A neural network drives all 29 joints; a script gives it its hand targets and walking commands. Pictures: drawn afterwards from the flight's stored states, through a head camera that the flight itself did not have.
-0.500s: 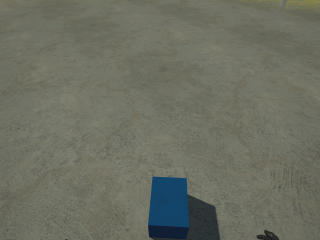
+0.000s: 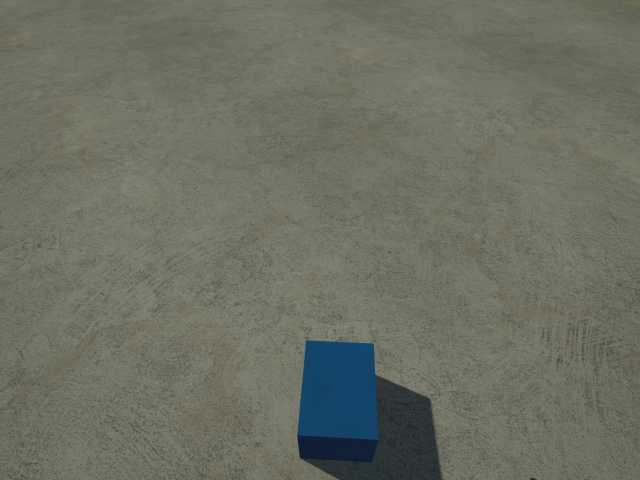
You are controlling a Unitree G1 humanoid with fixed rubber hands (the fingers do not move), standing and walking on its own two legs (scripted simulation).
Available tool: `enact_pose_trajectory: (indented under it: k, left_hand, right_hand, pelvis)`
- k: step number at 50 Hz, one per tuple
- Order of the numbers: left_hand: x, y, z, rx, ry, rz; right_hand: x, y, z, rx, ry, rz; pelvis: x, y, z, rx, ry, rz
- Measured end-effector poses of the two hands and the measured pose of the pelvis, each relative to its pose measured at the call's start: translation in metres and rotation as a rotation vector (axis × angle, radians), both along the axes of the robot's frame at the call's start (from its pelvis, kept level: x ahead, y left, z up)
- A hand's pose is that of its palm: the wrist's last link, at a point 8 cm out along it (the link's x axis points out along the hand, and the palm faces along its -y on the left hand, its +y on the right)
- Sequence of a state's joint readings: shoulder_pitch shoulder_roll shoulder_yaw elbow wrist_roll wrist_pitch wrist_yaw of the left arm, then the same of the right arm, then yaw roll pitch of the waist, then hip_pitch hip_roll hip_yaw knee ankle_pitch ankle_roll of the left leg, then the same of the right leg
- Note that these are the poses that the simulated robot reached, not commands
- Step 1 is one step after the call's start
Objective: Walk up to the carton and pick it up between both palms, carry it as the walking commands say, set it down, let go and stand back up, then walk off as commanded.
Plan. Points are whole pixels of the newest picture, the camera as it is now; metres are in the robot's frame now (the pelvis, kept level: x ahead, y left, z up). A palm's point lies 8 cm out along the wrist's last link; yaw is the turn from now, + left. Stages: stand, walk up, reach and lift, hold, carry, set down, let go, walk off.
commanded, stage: walk off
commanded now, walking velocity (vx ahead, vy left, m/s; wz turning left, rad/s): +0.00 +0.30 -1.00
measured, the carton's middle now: (337, 399) +0.53 -0.02 -0.68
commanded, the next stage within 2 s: stand in 1.78 s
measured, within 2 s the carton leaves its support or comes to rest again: neither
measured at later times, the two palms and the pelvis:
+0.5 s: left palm out of the picture +0.13 +0.37 -0.13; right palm out of the picture -0.02 -0.15 -0.13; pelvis +0.00 +0.12 +0.00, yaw -20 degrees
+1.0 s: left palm (52, 393) +0.27 +0.44 -0.11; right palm out of the picture +0.07 -0.09 -0.12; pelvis +0.09 +0.22 -0.01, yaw -45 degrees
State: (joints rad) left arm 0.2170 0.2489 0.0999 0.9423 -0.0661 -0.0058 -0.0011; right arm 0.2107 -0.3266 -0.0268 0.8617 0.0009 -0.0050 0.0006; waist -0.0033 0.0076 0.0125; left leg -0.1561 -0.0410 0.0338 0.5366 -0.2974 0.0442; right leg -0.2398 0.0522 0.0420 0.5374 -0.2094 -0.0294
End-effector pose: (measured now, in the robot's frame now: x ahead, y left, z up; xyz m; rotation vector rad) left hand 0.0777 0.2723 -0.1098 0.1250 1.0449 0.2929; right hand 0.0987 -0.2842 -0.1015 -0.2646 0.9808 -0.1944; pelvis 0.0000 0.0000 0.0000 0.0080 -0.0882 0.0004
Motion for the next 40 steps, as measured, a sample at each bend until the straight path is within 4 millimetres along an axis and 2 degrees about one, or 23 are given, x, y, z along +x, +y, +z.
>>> enact_pose_trajectory:
  k: [5,11,14,17,20,25,29,33,34,36,40]
  left_hand:
    - [-0.02,0.015,-0.001,0.018,0.095,0.021]
    - [-0.032,0.05,0.002,0.056,0.195,-0.019]
    - [-0.025,0.071,-0.005,0.066,0.228,-0.061]
    - [-0.005,0.088,-0.014,0.071,0.232,-0.13]
    - [0.019,0.095,-0.014,0.072,0.226,-0.2]
    - [0.055,0.098,-0.018,0.063,0.226,-0.307]
    - [0.087,0.093,-0.019,0.078,0.243,-0.411]
    - [0.118,0.083,-0.026,0.102,0.194,-0.472]
    - [0.12,0.083,-0.029,0.108,0.177,-0.468]
    - [0.117,0.092,-0.031,0.123,0.188,-0.456]
    - [0.106,0.12,-0.02,0.184,0.27,-0.446]
  right_hand:
    - [-0.018,0.01,-0.009,0.012,0.102,-0.027]
    - [-0.054,0.041,-0.021,0.038,0.182,-0.1]
    - [-0.074,0.061,-0.025,0.038,0.203,-0.154]
    - [-0.098,0.083,-0.026,0.035,0.222,-0.23]
    - [-0.112,0.106,-0.022,0.056,0.221,-0.293]
    - [-0.114,0.139,-0.026,0.097,0.183,-0.366]
    - [-0.121,0.16,-0.036,0.147,0.161,-0.453]
    - [-0.128,0.169,-0.055,0.175,0.167,-0.511]
    - [-0.126,0.168,-0.061,0.172,0.17,-0.506]
    - [-0.116,0.163,-0.061,0.15,0.162,-0.485]
    - [-0.081,0.154,-0.039,0.116,0.053,-0.489]
  pelvis:
    - [-0.006,0.012,0.002,0.015,0.036,-0.04]
    - [-0.015,0.046,0.003,0.042,0.071,-0.104]
    - [-0.017,0.07,-0.001,0.037,0.093,-0.148]
    - [-0.018,0.093,-0.005,0.018,0.1,-0.192]
    - [-0.013,0.108,-0.001,0.009,0.099,-0.245]
    - [-0.002,0.125,-0.004,0.018,0.102,-0.344]
    - [0.008,0.132,-0.009,0.043,0.117,-0.444]
    - [0.017,0.132,-0.022,0.059,0.114,-0.496]
    - [0.019,0.132,-0.028,0.06,0.11,-0.502]
    - [0.021,0.137,-0.03,0.046,0.097,-0.529]
    - [0.031,0.151,-0.019,0.066,0.103,-0.6]
